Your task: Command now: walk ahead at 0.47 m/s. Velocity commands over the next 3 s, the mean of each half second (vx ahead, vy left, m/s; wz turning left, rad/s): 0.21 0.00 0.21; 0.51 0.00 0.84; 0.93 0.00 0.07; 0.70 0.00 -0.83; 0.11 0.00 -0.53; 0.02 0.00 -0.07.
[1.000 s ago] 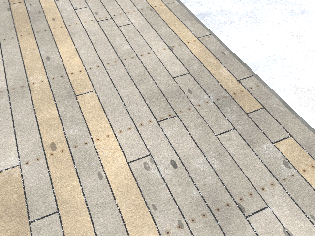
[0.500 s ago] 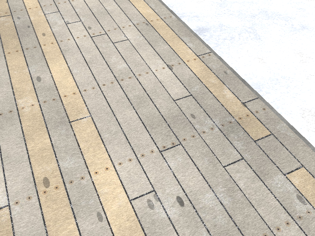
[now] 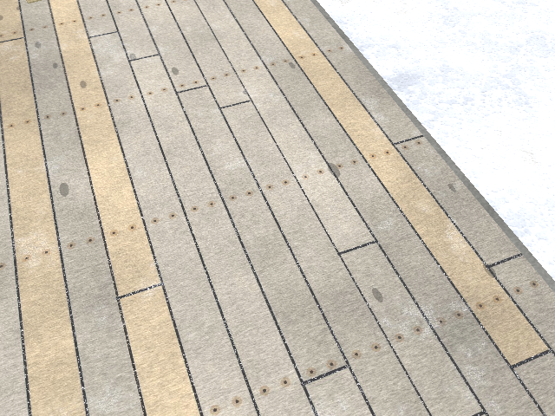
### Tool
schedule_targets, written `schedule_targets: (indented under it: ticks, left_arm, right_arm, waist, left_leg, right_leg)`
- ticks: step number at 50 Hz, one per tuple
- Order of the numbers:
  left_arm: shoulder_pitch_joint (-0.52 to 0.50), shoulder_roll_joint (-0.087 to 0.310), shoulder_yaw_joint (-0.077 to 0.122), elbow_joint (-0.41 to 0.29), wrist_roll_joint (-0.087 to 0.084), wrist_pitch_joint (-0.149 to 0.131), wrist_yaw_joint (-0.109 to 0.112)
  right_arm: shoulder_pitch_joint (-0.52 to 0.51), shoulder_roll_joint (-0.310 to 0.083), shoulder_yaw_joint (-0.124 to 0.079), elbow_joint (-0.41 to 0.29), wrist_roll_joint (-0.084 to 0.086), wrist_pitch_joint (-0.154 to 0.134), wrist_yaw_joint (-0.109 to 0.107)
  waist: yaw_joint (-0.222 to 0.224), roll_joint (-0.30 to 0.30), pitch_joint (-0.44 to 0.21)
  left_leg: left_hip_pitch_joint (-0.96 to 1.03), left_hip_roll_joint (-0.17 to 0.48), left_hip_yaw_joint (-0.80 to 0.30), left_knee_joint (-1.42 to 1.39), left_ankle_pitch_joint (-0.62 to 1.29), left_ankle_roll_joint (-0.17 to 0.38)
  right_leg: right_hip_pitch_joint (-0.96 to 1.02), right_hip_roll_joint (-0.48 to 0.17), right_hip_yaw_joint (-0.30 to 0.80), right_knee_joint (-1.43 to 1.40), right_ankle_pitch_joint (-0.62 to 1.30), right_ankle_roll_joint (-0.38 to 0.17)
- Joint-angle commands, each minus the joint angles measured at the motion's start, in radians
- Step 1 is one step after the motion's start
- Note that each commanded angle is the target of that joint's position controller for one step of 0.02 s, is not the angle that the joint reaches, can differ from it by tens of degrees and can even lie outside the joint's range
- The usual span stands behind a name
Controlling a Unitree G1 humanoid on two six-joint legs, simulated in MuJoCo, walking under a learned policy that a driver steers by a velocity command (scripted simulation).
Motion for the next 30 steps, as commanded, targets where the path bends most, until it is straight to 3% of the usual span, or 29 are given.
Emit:
schedule_targets:
  ticks: [1, 3, 4, 5, 6, 7, 8, 9, 10, 11, 12, 13, 14, 16, 18, 22, 24, 28, 29, 30]
  left_arm:
    - [-0.044, 0.11, 0.006, -0.057, -0.022, -0.029, 0.0]
    - [-0.039, 0.141, 0.011, -0.049, -0.017, -0.022, 0.011]
    - [-0.046, 0.151, 0.014, -0.049, -0.011, -0.014, 0.02]
    - [-0.064, 0.161, 0.017, -0.051, -0.005, -0.002, 0.03]
    - [-0.078, 0.167, 0.019, -0.053, -0.01, 0.009, 0.038]
    - [-0.035, 0.145, 0.017, -0.062, -0.016, 0.019, 0.043]
    - [0.249, -0.028, -0.015, -0.02, -0.061, 0.037, 0.042]
    - [0.235, 0.053, -0.003, -0.001, -0.057, 0.051, 0.052]
    - [0.111, 0.085, 0.007, -0.03, -0.035, 0.055, 0.049]
    - [-0.017, 0.096, 0.01, -0.06, -0.002, 0.059, 0.044]
    - [-0.061, 0.087, 0.015, -0.07, 0.021, 0.07, 0.042]
    - [-0.042, 0.061, 0.008, -0.066, 0.035, 0.088, 0.036]
    - [-0.05, 0.042, 0.005, -0.068, 0.038, 0.101, 0.035]
    - [-0.086, 0.039, 0.004, -0.094, 0.022, 0.112, 0.042]
    - [-0.138, 0.052, 0.008, -0.122, 0.017, 0.128, 0.053]
    - [-0.263, 0.081, 0.015, -0.185, 0.017, 0.158, 0.061]
    - [-0.311, 0.087, 0.014, -0.213, 0.012, 0.159, 0.063]
    - [-0.305, 0.085, 0.008, -0.241, -0.004, 0.141, 0.075]
    - [-0.252, 0.092, 0.008, -0.243, -0.003, 0.132, 0.071]
    - [-0.155, 0.103, 0.01, -0.232, -0.004, 0.124, 0.067]
  right_arm:
    - [0.03, 0.005, 0.018, -0.015, 0.014, -0.009, 0.005]
    - [0.046, -0.045, 0.007, -0.009, 0.003, -0.009, -0.011]
    - [0.108, -0.072, -0.003, 0.014, -0.007, -0.012, -0.02]
    - [0.235, -0.096, -0.015, 0.063, -0.013, -0.02, -0.026]
    - [0.351, -0.109, -0.023, 0.108, -0.021, -0.032, -0.029]
    - [0.423, -0.175, -0.037, 0.134, -0.033, -0.041, -0.034]
    - [0.42, -0.223, -0.046, 0.13, -0.032, -0.037, -0.025]
    - [0.394, -0.174, -0.041, 0.099, 0.02, -0.021, -0.017]
    - [0.278, -0.129, -0.03, 0.079, 0.034, -0.012, -0.025]
    - [0.205, -0.065, -0.007, 0.083, 0.033, -0.004, -0.033]
    - [0.231, -0.043, 0.003, 0.102, 0.028, -0.009, -0.042]
    - [0.237, -0.031, 0.008, 0.124, 0.032, -0.004, -0.051]
    - [0.222, -0.042, 0.005, 0.121, 0.033, -0.001, -0.053]
    - [0.207, -0.114, -0.021, 0.101, 0.02, 0.006, -0.046]
    - [0.231, -0.147, -0.039, 0.094, 0.015, 0.022, -0.038]
    - [0.205, -0.158, -0.066, 0.049, 0.009, 0.074, -0.037]
    - [0.204, -0.161, -0.078, 0.036, 0.007, 0.094, -0.037]
    - [0.192, -0.17, -0.099, 0.016, 0.006, 0.118, -0.034]
    - [0.181, -0.176, -0.107, 0.011, 0.013, 0.125, -0.031]
    - [0.111, -0.185, -0.115, -0.016, 0.017, 0.133, -0.027]
  waist:
    - [-0.033, -0.093, 0.039]
    - [-0.043, -0.109, 0.005]
    - [-0.068, -0.118, -0.028]
    - [-0.122, -0.119, -0.08]
    - [-0.177, -0.105, -0.116]
    - [-0.176, -0.022, -0.175]
    - [-0.053, 0.235, -0.401]
    - [-0.085, 0.076, -0.539]
    - [-0.065, 0.028, -0.4]
    - [-0.05, -0.022, -0.229]
    - [-0.062, 0.031, -0.167]
    - [-0.026, 0.048, -0.153]
    - [-0.015, 0.046, -0.141]
    - [-0.001, 0.03, -0.166]
    - [-0.007, 0.026, -0.179]
    - [-0.03, 0.069, -0.136]
    - [-0.046, 0.095, -0.099]
    - [-0.057, 0.12, -0.092]
    - [-0.031, 0.127, -0.137]
    - [0.03, 0.16, -0.137]
  left_leg:
    - [0.353, -0.104, 0.126, -0.25, 0.273, 0.0]
    - [0.379, -0.13, 0.108, -0.313, 0.271, 0.026]
    - [0.421, -0.153, 0.099, -0.323, 0.231, 0.039]
    - [0.51, -0.169, 0.083, -0.345, 0.211, 0.052]
    - [0.607, -0.136, 0.061, -0.425, 0.304, 0.061]
    - [0.739, 0.005, -0.03, -0.374, 0.745, 0.075]
    - [1.067, 0.341, -0.355, -0.224, 1.333, 0.285]
    - [1.066, 0.335, -0.455, -0.29, 1.234, 0.316]
    - [0.905, 0.28, -0.373, -0.376, 0.994, 0.293]
    - [0.702, 0.21, -0.3, -0.463, 0.816, 0.237]
    - [0.608, 0.197, -0.283, -0.471, 0.897, 0.243]
    - [0.554, 0.157, -0.251, -0.496, 0.838, 0.229]
    - [0.507, 0.121, -0.226, -0.509, 0.789, 0.219]
    - [0.508, 0.089, -0.225, -0.499, 0.789, 0.217]
    - [0.485, 0.082, -0.259, -0.511, 0.639, 0.211]
    - [0.377, 0.045, -0.38, -0.612, -0.097, 0.185]
    - [0.348, 0.028, -0.433, -0.648, -0.299, 0.17]
    - [0.357, 0.003, -0.514, -0.655, -0.334, 0.133]
    - [0.322, -0.02, -0.524, -0.67, -0.49, 0.117]
    - [0.195, -0.062, -0.51, -0.698, -0.612, 0.067]
  right_leg:
    - [-0.254, -0.17, 0.035, -0.099, 0.769, -0.074]
    - [-0.119, -0.204, 0.059, -0.032, 0.836, -0.047]
    - [-0.061, -0.212, 0.065, 0.052, 0.895, -0.029]
    - [-0.022, -0.206, 0.061, 0.196, 0.914, -0.01]
    - [-0.029, -0.181, 0.045, 0.377, 0.818, 0.009]
    - [-0.122, -0.112, 0.013, 0.637, 0.465, 0.024]
    - [-0.364, 0.019, 0.046, 1.079, -0.417, 0.054]
    - [-0.404, 0.01, 0.201, 1.146, -0.366, 0.052]
    - [-0.432, -0.039, 0.201, 1.098, -0.273, 0.06]
    - [-0.418, -0.07, 0.168, 0.995, -0.215, 0.058]
    - [-0.385, -0.079, 0.18, 0.939, -0.186, 0.065]
    - [-0.344, -0.102, 0.17, 0.883, -0.167, 0.074]
    - [-0.317, -0.1, 0.15, 0.839, -0.164, 0.081]
    - [-0.339, -0.077, 0.118, 0.783, -0.179, 0.093]
    - [-0.363, -0.073, 0.118, 0.747, -0.163, 0.099]
    - [-0.413, -0.073, 0.13, 0.688, -0.127, 0.1]
    - [-0.418, -0.061, 0.134, 0.633, -0.116, 0.103]
    - [-0.348, -0.021, 0.145, 0.474, -0.136, 0.092]
    - [-0.245, -0.005, 0.137, 0.4, -0.184, 0.078]
    - [-0.071, 0.017, 0.113, 0.271, -0.219, 0.055]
